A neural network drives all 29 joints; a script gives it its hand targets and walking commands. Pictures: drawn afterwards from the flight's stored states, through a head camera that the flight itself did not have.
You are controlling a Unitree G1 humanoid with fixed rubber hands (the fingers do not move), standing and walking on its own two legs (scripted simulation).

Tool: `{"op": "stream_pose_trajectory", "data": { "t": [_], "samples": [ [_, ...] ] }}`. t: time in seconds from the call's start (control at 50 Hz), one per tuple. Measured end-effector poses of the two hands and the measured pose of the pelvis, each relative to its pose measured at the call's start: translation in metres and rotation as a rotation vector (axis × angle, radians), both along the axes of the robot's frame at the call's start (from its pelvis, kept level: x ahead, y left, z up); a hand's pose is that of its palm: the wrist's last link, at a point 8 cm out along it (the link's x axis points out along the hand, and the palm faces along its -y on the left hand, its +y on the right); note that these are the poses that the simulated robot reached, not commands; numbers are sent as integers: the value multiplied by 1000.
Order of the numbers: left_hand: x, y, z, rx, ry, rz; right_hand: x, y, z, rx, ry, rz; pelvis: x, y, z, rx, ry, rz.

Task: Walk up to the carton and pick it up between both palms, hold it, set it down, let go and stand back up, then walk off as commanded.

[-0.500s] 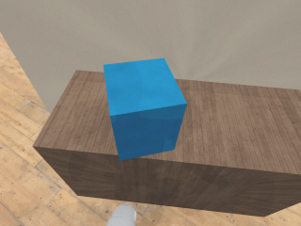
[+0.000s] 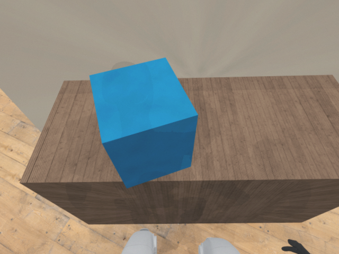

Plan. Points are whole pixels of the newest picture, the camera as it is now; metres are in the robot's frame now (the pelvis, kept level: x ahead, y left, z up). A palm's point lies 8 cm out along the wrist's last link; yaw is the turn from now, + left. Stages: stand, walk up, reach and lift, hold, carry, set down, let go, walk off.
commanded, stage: walk up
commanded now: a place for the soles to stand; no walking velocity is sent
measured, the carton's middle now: (145, 125) +0.43 +0.09 +0.01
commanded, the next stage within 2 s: none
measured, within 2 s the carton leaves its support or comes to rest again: neither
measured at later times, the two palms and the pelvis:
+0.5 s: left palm out of the picture +0.06 +0.31 -0.11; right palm out of the picture +0.06 -0.28 -0.12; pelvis -0.02 +0.01 +0.00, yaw +0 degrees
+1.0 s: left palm out of the picture +0.06 +0.34 -0.10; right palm out of the picture +0.07 -0.27 -0.11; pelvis -0.01 +0.04 +0.00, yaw +1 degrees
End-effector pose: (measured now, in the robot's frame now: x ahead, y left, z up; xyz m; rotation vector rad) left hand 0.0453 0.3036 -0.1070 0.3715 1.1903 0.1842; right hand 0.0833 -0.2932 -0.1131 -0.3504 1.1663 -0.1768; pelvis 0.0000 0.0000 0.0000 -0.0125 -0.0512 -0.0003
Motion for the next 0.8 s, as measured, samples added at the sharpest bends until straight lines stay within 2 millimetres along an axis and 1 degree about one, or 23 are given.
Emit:
{"op": "stream_pose_trajectory", "data": {
  "t": [0.16,0.24,0.34,0.4,0.52,0.66,0.8],
  "samples": [
    [10,3,2,8,-45,-14,-12,1,-1,3,0,-8,-8,3,0,-1,-10,-2],
    [12,5,3,3,-60,-23,-18,4,-1,4,2,-15,-13,6,0,-2,-17,0],
    [15,12,2,-4,-54,-37,-28,10,-2,12,18,-31,-14,14,0,-5,-19,-2],
    [17,12,1,-6,-58,-36,-32,11,-2,12,29,-34,-15,15,0,-6,-20,-2],
    [12,11,2,-8,-57,-19,-25,10,-3,9,30,-18,-15,13,0,-3,-20,-1],
    [18,14,2,-6,-60,-27,-23,13,-2,15,21,-19,-13,16,0,-4,-17,-2],
    [17,13,2,-4,-61,-25,-20,12,-2,13,19,-18,-14,15,0,-3,-18,-2]
  ]
}}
